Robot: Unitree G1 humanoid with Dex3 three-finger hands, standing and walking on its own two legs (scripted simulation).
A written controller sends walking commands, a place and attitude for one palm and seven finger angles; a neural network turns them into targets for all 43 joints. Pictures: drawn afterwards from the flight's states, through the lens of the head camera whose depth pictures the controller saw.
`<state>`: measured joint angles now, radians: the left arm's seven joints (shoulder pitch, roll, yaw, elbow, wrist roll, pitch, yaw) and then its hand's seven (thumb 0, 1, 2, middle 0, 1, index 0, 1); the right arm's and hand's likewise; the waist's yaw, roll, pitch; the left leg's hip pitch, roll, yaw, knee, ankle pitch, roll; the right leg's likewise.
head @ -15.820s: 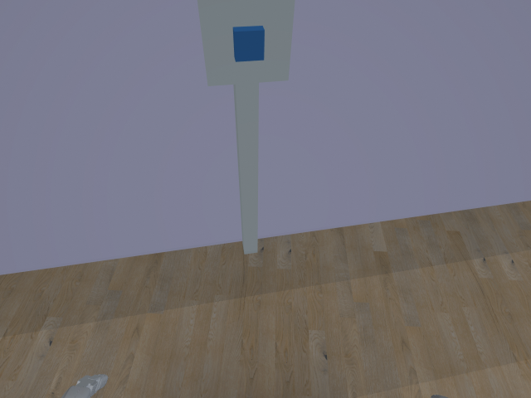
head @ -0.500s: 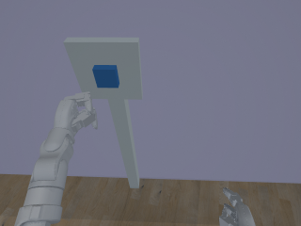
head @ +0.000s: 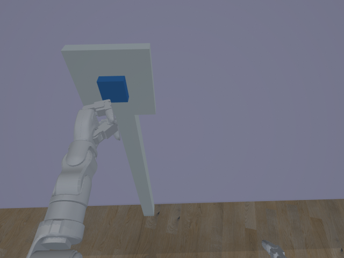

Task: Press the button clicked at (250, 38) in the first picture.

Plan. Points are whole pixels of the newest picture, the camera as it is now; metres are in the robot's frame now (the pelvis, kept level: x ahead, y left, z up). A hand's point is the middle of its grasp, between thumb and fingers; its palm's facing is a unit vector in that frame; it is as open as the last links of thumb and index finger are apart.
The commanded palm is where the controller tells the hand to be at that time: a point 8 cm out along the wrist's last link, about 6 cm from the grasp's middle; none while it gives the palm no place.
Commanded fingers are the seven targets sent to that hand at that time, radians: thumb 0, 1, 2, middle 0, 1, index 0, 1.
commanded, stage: aim a knuckle at the button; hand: left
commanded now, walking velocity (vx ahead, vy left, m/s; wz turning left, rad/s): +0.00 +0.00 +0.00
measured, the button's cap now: (114, 88) +0.47 +0.17 +0.17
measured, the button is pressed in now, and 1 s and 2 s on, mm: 0 0 12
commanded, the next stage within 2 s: press the button with the knuckle in 0.42 s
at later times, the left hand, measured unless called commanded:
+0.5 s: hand (115, 124) +0.37 +0.15 +0.14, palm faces +0.09 -1.00 +0.00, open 3.1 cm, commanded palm +0.34 +0.20 +0.14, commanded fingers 0.00 0.90 0.90 -1.30 -1.50 -1.30 -1.50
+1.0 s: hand (117, 113) +0.41 +0.15 +0.14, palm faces +0.11 -0.99 -0.01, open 3.1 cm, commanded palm +0.38 +0.20 +0.14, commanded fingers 0.00 0.90 0.90 -1.30 -1.50 -1.30 -1.50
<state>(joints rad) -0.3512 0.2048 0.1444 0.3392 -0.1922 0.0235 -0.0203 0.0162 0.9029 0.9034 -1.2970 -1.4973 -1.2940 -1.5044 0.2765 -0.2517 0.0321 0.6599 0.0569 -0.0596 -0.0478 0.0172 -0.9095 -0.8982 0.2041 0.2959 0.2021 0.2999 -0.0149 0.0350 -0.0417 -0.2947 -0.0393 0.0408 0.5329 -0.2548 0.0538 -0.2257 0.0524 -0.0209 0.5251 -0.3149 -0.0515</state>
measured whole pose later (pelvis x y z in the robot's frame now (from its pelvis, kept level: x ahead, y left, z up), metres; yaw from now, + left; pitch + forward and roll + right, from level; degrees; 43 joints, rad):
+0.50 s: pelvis -0.01 -0.01 +0.00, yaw +1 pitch +1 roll +0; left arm -0.41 0.22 0.15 0.40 -0.19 0.04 -0.03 0.02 0.90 0.90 -1.30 -1.50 -1.30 -1.50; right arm 0.21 -0.24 0.05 0.63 0.06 -0.05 -0.06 0.02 -0.91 -0.90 0.20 0.30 0.20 0.30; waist -0.01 0.03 -0.03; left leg -0.30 -0.03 0.02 0.53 -0.24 0.04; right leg -0.22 0.06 -0.04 0.52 -0.31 -0.07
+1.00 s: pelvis +0.01 -0.02 +0.00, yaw +0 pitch +2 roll +0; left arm -0.50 0.26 0.21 0.52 -0.18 0.03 -0.03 0.02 0.90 0.90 -1.30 -1.50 -1.30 -1.50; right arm 0.27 -0.25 0.04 0.64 0.06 -0.02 -0.05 0.02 -0.91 -0.90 0.20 0.30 0.20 0.30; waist -0.03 0.02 -0.05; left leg -0.32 -0.02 0.03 0.54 -0.26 0.04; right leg -0.24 0.07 -0.03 0.52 -0.32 -0.07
